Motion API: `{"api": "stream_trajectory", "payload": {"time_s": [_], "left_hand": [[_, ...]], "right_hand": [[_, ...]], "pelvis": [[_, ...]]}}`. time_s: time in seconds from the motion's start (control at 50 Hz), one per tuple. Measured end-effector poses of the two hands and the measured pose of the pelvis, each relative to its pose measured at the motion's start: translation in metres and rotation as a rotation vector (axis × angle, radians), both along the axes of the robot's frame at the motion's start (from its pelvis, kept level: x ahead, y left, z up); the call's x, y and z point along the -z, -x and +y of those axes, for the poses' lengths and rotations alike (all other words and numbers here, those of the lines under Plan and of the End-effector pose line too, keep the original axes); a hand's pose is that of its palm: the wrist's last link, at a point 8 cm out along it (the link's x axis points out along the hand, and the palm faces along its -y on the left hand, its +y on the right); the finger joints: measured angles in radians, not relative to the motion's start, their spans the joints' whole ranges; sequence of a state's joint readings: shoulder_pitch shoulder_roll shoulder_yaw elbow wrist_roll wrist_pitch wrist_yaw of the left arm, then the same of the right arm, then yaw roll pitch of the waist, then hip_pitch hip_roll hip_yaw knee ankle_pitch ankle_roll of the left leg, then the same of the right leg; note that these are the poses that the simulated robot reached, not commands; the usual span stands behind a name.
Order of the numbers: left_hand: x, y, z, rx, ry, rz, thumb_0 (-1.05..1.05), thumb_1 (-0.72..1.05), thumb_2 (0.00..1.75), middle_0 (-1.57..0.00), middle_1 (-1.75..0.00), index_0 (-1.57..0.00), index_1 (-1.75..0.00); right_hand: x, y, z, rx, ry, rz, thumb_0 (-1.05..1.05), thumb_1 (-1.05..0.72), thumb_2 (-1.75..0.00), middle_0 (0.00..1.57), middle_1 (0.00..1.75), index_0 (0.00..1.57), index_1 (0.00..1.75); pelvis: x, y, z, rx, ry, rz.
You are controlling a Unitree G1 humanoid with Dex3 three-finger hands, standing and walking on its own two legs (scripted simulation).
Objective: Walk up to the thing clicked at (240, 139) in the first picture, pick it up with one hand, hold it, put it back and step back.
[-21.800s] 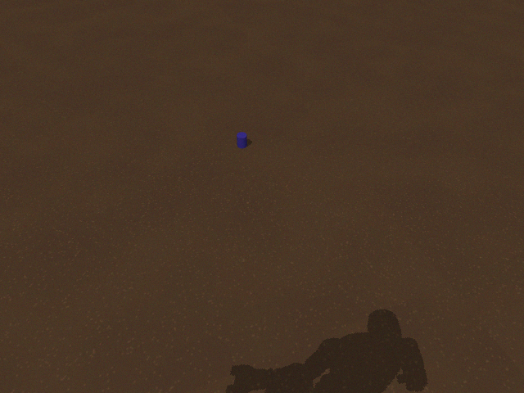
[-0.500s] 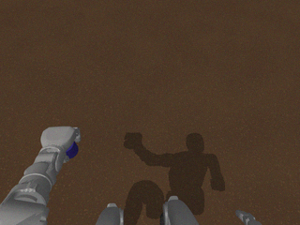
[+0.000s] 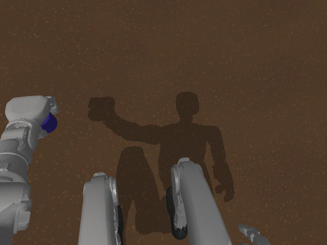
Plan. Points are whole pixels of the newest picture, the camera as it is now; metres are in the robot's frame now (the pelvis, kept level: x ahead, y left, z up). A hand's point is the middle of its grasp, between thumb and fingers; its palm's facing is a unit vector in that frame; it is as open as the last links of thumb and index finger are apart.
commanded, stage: crouch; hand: left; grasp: from above
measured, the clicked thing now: (41, 120) +0.46 +0.26 -0.17
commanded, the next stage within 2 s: lower in 0.82 s
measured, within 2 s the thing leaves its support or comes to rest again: neither
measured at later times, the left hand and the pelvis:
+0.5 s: hand (48, 128) +0.46 +0.27 -0.25, palm faces -0.47 -0.02 -0.88, open 8.0 cm; pelvis -0.01 +0.00 -0.09, yaw -1 degrees
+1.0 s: hand (52, 129) +0.47 +0.28 -0.30, palm faces -0.48 -0.02 -0.88, open 8.0 cm; pelvis -0.01 +0.00 -0.13, yaw -3 degrees
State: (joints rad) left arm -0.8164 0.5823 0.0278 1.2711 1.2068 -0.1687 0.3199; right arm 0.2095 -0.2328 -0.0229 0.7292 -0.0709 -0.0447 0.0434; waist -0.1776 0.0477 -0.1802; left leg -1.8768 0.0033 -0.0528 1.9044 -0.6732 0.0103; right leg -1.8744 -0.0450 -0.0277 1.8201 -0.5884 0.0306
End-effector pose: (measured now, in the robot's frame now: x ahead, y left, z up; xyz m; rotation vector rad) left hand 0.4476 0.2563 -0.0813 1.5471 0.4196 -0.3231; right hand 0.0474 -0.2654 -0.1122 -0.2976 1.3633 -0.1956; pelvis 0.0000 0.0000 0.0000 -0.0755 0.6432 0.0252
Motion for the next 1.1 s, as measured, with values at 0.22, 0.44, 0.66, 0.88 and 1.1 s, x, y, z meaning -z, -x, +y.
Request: {"api": "stream_trajectory", "payload": {"time_s": [0.22, 0.44, 0.66, 0.88, 1.1], "left_hand": [[0.063, -0.012, 0.012, -0.024, 0.002, 0.004, 0.01, 0.26, 0.39, -0.64, -0.80, -0.76, -0.66], [0.100, -0.020, 0.014, -0.019, 0.010, 0.016, 0.01, 0.25, 0.40, -0.67, -0.76, -0.79, -0.63], [0.128, -0.024, 0.017, -0.015, 0.014, 0.020, 0.01, 0.24, 0.40, -0.68, -0.75, -0.80, -0.62], [0.150, -0.031, 0.021, -0.015, 0.011, 0.018, 0.00, 0.24, 0.40, -0.69, -0.74, -0.80, -0.61], [0.172, -0.032, 0.024, -0.018, 0.015, 0.039, -0.01, 0.22, 0.41, -0.72, -0.71, -0.83, -0.60]], "right_hand": [[0.040, -0.014, -0.014, -0.079, 0.016, 0.018, 0.00, -0.91, -0.91, 0.21, 0.30, 0.20, 0.30], [0.063, 0.008, -0.024, -0.082, 0.025, 0.083, 0.00, -0.92, -0.91, 0.21, 0.30, 0.20, 0.30], [0.088, 0.037, -0.020, -0.069, 0.011, 0.145, 0.00, -0.92, -0.91, 0.21, 0.30, 0.20, 0.30], [0.101, 0.047, -0.010, -0.075, 0.007, 0.163, 0.00, -0.92, -0.91, 0.21, 0.30, 0.20, 0.30], [0.103, 0.047, -0.008, -0.096, 0.014, 0.178, 0.00, -0.92, -0.91, 0.21, 0.30, 0.20, 0.30]], "pelvis": [[0.047, 0.002, -0.002, -0.004, 0.016, 0.019], [0.080, 0.007, -0.003, 0.001, 0.024, 0.005], [0.109, 0.014, -0.003, 0.008, 0.032, -0.013], [0.127, 0.015, 0.000, 0.013, 0.049, -0.019], [0.136, 0.013, 0.002, 0.014, 0.062, -0.020]]}}
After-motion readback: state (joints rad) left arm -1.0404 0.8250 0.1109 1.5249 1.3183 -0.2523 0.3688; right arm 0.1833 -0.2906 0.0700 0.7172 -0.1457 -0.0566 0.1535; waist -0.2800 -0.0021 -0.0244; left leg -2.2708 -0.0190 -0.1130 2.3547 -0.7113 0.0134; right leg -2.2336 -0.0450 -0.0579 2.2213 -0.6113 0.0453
